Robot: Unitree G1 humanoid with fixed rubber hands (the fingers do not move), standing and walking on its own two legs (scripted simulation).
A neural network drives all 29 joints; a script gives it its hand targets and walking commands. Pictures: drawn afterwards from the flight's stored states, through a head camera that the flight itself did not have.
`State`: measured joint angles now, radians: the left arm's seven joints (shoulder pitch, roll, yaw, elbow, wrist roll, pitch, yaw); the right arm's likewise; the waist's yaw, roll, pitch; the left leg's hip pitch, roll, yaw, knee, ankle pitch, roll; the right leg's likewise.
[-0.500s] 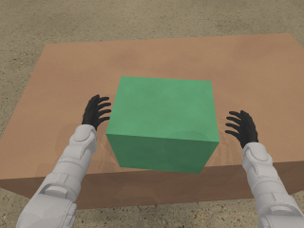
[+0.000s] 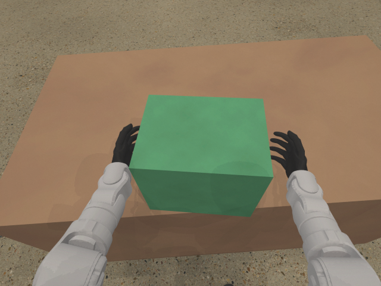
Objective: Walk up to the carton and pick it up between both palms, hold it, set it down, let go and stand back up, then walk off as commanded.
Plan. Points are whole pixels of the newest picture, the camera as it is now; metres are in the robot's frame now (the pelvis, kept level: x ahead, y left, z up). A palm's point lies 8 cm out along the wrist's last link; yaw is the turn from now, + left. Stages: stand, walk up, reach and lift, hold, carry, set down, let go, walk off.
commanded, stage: reach and lift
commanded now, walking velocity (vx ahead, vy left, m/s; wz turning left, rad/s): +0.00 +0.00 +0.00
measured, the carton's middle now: (201, 158) +0.42 -0.03 -0.01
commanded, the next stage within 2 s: none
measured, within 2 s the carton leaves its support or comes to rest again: leaves its support in 1.10 s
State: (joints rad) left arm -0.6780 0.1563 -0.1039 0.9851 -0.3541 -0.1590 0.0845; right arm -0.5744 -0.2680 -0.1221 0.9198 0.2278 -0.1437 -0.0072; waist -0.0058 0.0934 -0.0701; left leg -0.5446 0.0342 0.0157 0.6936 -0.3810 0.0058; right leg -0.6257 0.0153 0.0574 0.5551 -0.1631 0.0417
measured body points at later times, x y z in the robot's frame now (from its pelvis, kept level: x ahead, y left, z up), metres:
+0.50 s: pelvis +0.00 +0.00 +0.00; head +0.08 -0.03 +0.44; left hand +0.42 +0.15 +0.03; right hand +0.39 -0.22 -0.01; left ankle -0.03 +0.11 -0.72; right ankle +0.06 -0.15 -0.72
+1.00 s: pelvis +0.00 +0.00 +0.00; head +0.08 -0.03 +0.44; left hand +0.42 +0.14 +0.03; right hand +0.39 -0.21 -0.01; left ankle -0.03 +0.11 -0.72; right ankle +0.06 -0.15 -0.72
